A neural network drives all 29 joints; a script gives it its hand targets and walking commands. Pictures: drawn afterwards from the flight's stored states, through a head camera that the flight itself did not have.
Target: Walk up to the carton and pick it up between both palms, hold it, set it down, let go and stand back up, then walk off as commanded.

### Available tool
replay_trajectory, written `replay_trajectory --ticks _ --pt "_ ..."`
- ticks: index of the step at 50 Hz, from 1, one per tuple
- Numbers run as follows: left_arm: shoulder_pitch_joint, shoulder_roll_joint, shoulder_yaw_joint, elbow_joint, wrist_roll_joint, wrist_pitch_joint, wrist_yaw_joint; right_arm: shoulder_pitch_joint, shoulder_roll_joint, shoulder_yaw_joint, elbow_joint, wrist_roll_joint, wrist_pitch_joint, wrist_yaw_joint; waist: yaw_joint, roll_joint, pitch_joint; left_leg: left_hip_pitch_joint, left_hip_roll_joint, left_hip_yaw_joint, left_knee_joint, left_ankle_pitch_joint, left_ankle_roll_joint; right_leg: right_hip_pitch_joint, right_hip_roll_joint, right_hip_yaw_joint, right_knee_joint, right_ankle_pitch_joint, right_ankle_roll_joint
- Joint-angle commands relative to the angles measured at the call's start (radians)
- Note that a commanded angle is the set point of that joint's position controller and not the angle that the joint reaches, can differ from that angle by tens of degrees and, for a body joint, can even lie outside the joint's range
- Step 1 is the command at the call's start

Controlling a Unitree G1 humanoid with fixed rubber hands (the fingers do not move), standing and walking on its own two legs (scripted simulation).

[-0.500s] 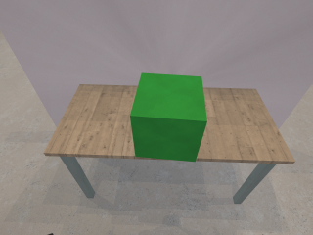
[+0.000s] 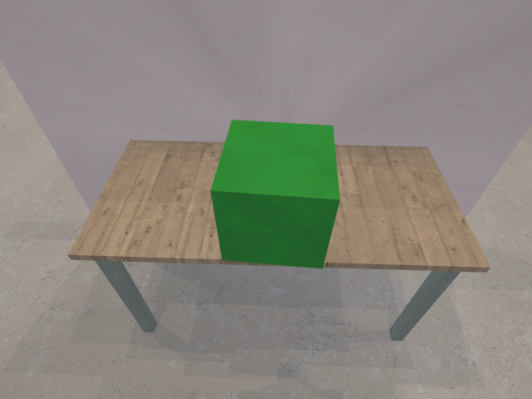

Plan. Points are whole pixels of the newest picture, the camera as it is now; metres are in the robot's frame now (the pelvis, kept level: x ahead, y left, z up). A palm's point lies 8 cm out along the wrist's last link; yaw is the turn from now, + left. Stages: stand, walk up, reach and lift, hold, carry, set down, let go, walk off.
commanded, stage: stand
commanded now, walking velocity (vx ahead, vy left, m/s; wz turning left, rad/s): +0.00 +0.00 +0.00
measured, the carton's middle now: (276, 193) +0.59 -0.02 -0.08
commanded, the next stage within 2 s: none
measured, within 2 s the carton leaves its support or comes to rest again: neither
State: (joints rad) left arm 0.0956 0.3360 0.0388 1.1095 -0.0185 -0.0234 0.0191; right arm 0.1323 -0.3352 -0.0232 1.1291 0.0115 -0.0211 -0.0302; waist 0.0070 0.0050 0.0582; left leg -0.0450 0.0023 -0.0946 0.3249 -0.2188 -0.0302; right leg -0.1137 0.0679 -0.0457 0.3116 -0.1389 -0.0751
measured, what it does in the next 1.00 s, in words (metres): stands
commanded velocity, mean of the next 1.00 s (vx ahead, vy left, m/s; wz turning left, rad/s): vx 0.00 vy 0.00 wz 0.00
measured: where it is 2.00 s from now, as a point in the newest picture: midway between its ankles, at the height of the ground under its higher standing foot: outside the picture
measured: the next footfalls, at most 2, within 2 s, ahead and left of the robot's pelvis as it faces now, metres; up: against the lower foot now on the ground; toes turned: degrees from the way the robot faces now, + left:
none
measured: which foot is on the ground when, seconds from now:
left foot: down 0.00-1.00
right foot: down 0.00-1.00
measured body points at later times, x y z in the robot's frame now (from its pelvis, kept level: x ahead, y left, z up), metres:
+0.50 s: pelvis +0.00 -0.01 +0.00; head +0.00 -0.02 +0.45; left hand +0.09 +0.29 -0.12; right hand +0.06 -0.31 -0.14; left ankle -0.02 +0.14 -0.75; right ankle +0.03 -0.07 -0.75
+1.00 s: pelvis +0.01 -0.01 +0.00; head +0.02 -0.01 +0.45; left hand +0.10 +0.29 -0.13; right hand +0.07 -0.31 -0.14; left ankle -0.02 +0.14 -0.75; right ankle +0.03 -0.07 -0.75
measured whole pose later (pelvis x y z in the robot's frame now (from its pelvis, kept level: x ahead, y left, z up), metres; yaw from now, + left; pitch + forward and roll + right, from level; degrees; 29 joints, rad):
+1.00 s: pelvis +0.01 -0.01 +0.00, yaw +0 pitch -3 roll +0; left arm 0.12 0.32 0.05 1.08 -0.02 -0.02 0.02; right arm 0.17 -0.35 -0.01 1.10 0.01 -0.02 -0.04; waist 0.01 0.01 0.05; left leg -0.05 0.02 -0.10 0.34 -0.24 -0.04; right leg -0.11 0.08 -0.05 0.32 -0.16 -0.08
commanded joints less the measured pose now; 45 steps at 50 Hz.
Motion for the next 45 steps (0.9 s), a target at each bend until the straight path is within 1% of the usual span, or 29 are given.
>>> replay_trajectory --ticks 1,2,3,4,6,9,11,12,14,16,17,20,22,23,24,26,28,29,30,31,32,34,37,38,39,40,42,44,45 --pt "-0.034 0.229 0.044 -0.064 0.0 -0.02 0.006 -0.007 -0.204 -0.037 -0.04 -0.001 -0.02 -0.012 0.012 -0.01 -0.027 -0.085 0.105 -0.05 -0.048 0.088 0.028 0.029 -0.239 0.195 -0.119 -0.035 0.058" --pt "-0.027 0.227 0.044 -0.056 0.002 -0.02 0.006 0.012 -0.214 -0.039 -0.034 0.001 -0.02 -0.01 0.005 -0.013 -0.036 -0.068 0.098 -0.049 -0.049 0.079 0.028 0.022 -0.234 0.202 -0.125 -0.068 0.053" --pt "-0.051 0.212 0.04 -0.065 -0.003 -0.019 0.004 0.022 -0.191 -0.033 -0.034 -0.001 -0.021 -0.01 -0.008 -0.021 -0.021 -0.065 0.116 -0.056 -0.054 0.099 0.032 0.016 -0.23 0.19 -0.108 -0.034 0.05" --pt "-0.053 0.195 0.038 -0.074 -0.004 -0.024 0.004 0.007 -0.202 -0.032 -0.034 -0.006 -0.021 -0.009 0.0 0.004 -0.023 -0.079 0.113 -0.05 -0.057 0.102 0.036 0.02 -0.221 0.179 -0.1 -0.03 0.044" --pt "-0.055 0.199 0.041 -0.073 -0.008 -0.024 0.004 -0.005 -0.197 -0.029 -0.046 -0.007 -0.027 -0.012 -0.002 -0.015 -0.042 -0.077 0.12 -0.061 -0.057 0.122 0.037 0.022 -0.218 0.175 -0.094 0.001 0.046" --pt "-0.045 0.191 0.036 -0.074 -0.003 -0.023 0.002 0.006 -0.194 -0.022 -0.039 -0.002 -0.024 -0.009 -0.001 0.03 -0.059 -0.069 0.115 -0.054 -0.052 0.126 0.035 0.037 -0.214 0.173 -0.083 0.036 0.042" --pt "-0.034 0.215 0.043 -0.071 0.002 -0.022 0.006 0.012 -0.213 -0.031 -0.039 0.002 -0.021 -0.014 0.005 -0.019 -0.061 -0.074 0.111 -0.048 -0.048 0.099 0.03 0.062 -0.23 0.185 -0.097 0.031 0.058" --pt "-0.047 0.222 0.043 -0.08 -0.004 -0.023 0.003 0.034 -0.208 -0.029 -0.037 -0.002 -0.023 -0.013 -0.012 -0.017 -0.051 -0.07 0.112 -0.056 -0.05 0.105 0.032 0.044 -0.223 0.185 -0.086 0.024 0.05" --pt "-0.041 0.189 0.037 -0.079 -0.003 -0.022 0.006 -0.003 -0.211 -0.021 -0.047 -0.006 -0.021 -0.016 0.01 0.004 -0.046 -0.1 0.121 -0.057 -0.048 0.11 0.038 0.057 -0.22 0.171 -0.081 0.056 0.049" --pt "-0.025 0.21 0.042 -0.072 -0.005 -0.019 0.007 0.029 -0.194 -0.022 -0.036 -0.003 -0.017 -0.015 -0.001 -0.012 -0.038 -0.081 0.11 -0.042 -0.044 0.101 0.029 0.042 -0.229 0.18 -0.086 0.034 0.055" --pt "-0.025 0.201 0.04 -0.066 -0.005 -0.017 0.008 0.008 -0.197 -0.021 -0.05 -0.005 -0.018 -0.014 0.005 0.0 -0.041 -0.071 0.114 -0.051 -0.05 0.101 0.033 0.036 -0.214 0.174 -0.089 0.031 0.039" --pt "-0.028 0.227 0.047 -0.083 0.002 -0.016 0.006 0.037 -0.213 -0.028 -0.043 -0.001 -0.013 -0.018 0.005 -0.032 -0.026 -0.086 0.104 -0.042 -0.025 0.085 0.029 0.031 -0.231 0.193 -0.111 -0.008 0.063" --pt "-0.037 0.206 0.043 -0.085 -0.002 -0.018 0.006 0.03 -0.218 -0.031 -0.048 -0.005 -0.017 -0.018 0.002 -0.006 -0.043 -0.082 0.107 -0.045 -0.032 0.078 0.034 0.029 -0.233 0.196 -0.106 -0.017 0.057" --pt "-0.034 0.218 0.047 -0.085 0.005 -0.018 0.01 0.014 -0.203 -0.03 -0.047 -0.001 -0.018 -0.012 0.001 -0.013 -0.026 -0.089 0.102 -0.044 -0.027 0.066 0.032 0.02 -0.229 0.196 -0.122 -0.025 0.065" --pt "-0.043 0.23 0.053 -0.088 0.001 -0.018 0.007 0.024 -0.198 -0.027 -0.052 -0.003 -0.017 -0.015 0.001 -0.055 -0.014 -0.102 0.107 -0.047 -0.036 0.06 0.034 0.014 -0.226 0.187 -0.123 -0.064 0.066" --pt "-0.015 0.222 0.051 -0.081 -0.001 -0.017 0.01 0.05 -0.207 -0.029 -0.044 -0.003 -0.013 -0.015 0.002 -0.006 -0.009 -0.087 0.103 -0.038 -0.024 0.056 0.034 -0.001 -0.234 0.207 -0.137 -0.081 0.071" --pt "-0.023 0.22 0.047 -0.089 0.001 -0.017 0.008 0.04 -0.191 -0.029 -0.052 0.0 -0.013 -0.012 -0.003 0.0 -0.026 -0.078 0.105 -0.045 -0.024 0.052 0.033 0.002 -0.241 0.211 -0.136 -0.085 0.075" --pt "-0.031 0.219 0.051 -0.094 0.0 -0.016 0.008 0.046 -0.205 -0.027 -0.051 -0.002 -0.016 -0.014 -0.008 -0.017 -0.019 -0.073 0.111 -0.046 -0.033 0.068 0.037 -0.004 -0.223 0.195 -0.136 -0.068 0.062" --pt "-0.034 0.219 0.051 -0.093 0.002 -0.017 0.008 0.056 -0.179 -0.023 -0.048 -0.004 -0.017 -0.016 -0.005 -0.039 -0.026 -0.079 0.11 -0.049 -0.033 0.069 0.033 0.019 -0.228 0.197 -0.13 -0.05 0.076" --pt "-0.013 0.205 0.047 -0.094 0.004 -0.018 0.009 0.042 -0.212 -0.028 -0.058 -0.006 -0.018 -0.015 0.005 -0.02 -0.036 -0.078 0.109 -0.034 -0.028 0.068 0.035 0.023 -0.228 0.195 -0.131 -0.029 0.076" --pt "-0.012 0.224 0.051 -0.088 -0.002 -0.019 0.007 0.06 -0.198 -0.028 -0.049 -0.008 -0.016 -0.019 -0.007 -0.022 -0.049 -0.063 0.109 -0.044 -0.03 0.07 0.035 0.027 -0.229 0.193 -0.116 -0.023 0.065" --pt "-0.007 0.201 0.047 -0.089 0.0 -0.018 0.009 0.047 -0.204 -0.03 -0.06 -0.003 -0.015 -0.017 0.003 0.004 -0.029 -0.087 0.111 -0.042 -0.026 0.068 0.039 0.025 -0.234 0.196 -0.12 -0.025 0.072" --pt "-0.023 0.219 0.053 -0.099 -0.003 -0.018 0.009 0.057 -0.176 -0.018 -0.059 -0.009 -0.016 -0.017 -0.006 -0.022 -0.012 -0.098 0.122 -0.056 -0.037 0.078 0.039 0.02 -0.225 0.187 -0.104 -0.012 0.062" --pt "-0.007 0.215 0.052 -0.093 0.0 -0.016 0.008 0.062 -0.21 -0.022 -0.057 -0.004 -0.016 -0.019 0.003 0.0 -0.046 -0.083 0.117 -0.043 -0.038 0.084 0.036 0.036 -0.225 0.188 -0.099 0.011 0.062" --pt "-0.021 0.197 0.047 -0.098 -0.003 -0.017 0.008 0.042 -0.192 -0.018 -0.067 -0.007 -0.022 -0.019 0.0 -0.014 -0.042 -0.071 0.125 -0.056 -0.041 0.1 0.038 0.02 -0.218 0.178 -0.082 0.031 0.058" --pt "-0.009 0.181 0.04 -0.092 -0.003 -0.019 0.006 0.037 -0.219 -0.022 -0.065 -0.008 -0.022 -0.017 0.003 0.011 -0.03 -0.095 0.127 -0.056 -0.05 0.095 0.044 0.041 -0.212 0.175 -0.085 0.047 0.055" --pt "-0.005 0.187 0.041 -0.092 0.001 -0.021 0.005 0.035 -0.232 -0.024 -0.063 0.001 -0.024 -0.022 0.005 0.001 -0.056 -0.08 0.121 -0.057 -0.038 0.119 0.038 0.065 -0.209 0.166 -0.07 0.106 0.064" --pt "0.007 0.2 0.047 -0.087 -0.002 -0.02 0.005 0.044 -0.228 -0.022 -0.058 -0.001 -0.023 -0.021 0.006 0.011 -0.074 -0.071 0.119 -0.05 -0.034 0.123 0.034 0.077 -0.213 0.168 -0.075 0.121 0.066" --pt "0.01 0.181 0.042 -0.079 0.002 -0.018 0.005 0.04 -0.212 -0.023 -0.062 0.0 -0.02 -0.019 0.0 -0.005 -0.056 -0.08 0.111 -0.048 -0.029 0.098 0.037 0.071 -0.215 0.17 -0.081 0.096 0.074"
